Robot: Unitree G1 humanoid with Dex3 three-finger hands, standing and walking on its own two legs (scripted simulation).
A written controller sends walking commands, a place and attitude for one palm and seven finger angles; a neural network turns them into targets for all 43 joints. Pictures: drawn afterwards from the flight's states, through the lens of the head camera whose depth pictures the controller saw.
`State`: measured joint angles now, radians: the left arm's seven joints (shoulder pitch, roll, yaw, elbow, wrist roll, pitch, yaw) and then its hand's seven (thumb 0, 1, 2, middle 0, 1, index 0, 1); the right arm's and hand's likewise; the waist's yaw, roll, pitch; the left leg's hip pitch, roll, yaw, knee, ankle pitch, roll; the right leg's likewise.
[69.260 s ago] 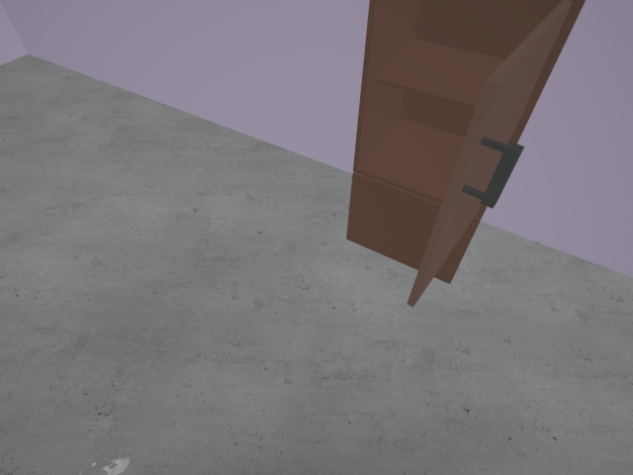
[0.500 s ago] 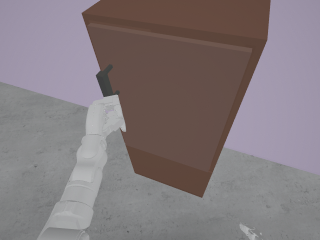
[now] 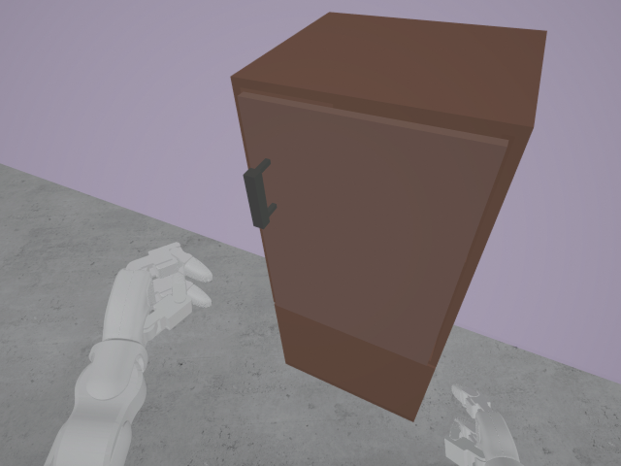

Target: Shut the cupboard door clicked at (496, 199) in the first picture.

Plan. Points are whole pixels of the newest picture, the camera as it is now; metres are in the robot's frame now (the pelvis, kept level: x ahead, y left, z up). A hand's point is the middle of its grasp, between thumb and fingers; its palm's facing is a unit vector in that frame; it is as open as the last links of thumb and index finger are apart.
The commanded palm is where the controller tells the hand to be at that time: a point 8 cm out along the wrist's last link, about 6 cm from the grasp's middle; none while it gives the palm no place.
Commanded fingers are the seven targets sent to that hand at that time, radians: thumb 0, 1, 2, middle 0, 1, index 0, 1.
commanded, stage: draw the hand back to the body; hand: left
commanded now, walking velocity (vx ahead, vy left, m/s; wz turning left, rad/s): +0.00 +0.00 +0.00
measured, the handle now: (263, 193) +0.56 +0.14 +0.05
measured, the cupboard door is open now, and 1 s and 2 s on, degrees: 0 0 0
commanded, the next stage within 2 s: step back with the hand held close in 0.78 s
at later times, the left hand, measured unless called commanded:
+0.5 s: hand (27, 344) +0.18 +0.29 +0.16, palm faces +0.47 -0.78 -0.42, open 6.8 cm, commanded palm +0.14 +0.32 +0.17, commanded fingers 0.00 0.90 0.90 -0.20 -0.30 -0.20 -0.30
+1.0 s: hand (47, 324) +0.20 +0.28 +0.17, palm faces +0.44 -0.79 -0.42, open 7.4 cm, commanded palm +0.15 +0.32 +0.17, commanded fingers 0.00 0.90 0.90 -0.20 -0.30 -0.20 -0.30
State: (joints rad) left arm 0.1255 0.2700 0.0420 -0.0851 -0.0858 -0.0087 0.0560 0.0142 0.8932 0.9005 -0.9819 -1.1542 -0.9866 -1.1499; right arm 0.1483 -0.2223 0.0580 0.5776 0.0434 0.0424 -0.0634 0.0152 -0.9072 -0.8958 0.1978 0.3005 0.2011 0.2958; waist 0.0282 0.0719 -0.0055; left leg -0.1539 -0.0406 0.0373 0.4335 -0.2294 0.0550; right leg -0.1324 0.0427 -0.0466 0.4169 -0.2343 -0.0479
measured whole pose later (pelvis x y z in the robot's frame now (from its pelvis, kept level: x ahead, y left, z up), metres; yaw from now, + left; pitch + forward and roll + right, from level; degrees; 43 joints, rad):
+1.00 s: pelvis +0.01 +0.02 +0.00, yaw +0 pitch -2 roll -1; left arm 0.47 0.37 0.36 -0.38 -0.08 -0.10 0.10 0.01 0.89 0.90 -0.21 -0.31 -0.22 -0.30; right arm 0.20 -0.24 0.02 0.61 0.03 -0.04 -0.06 0.02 -0.90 -0.90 0.20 0.30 0.20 0.30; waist 0.04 0.09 -0.02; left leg -0.17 -0.04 0.04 0.45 -0.25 0.07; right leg -0.13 0.04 -0.04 0.39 -0.23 -0.03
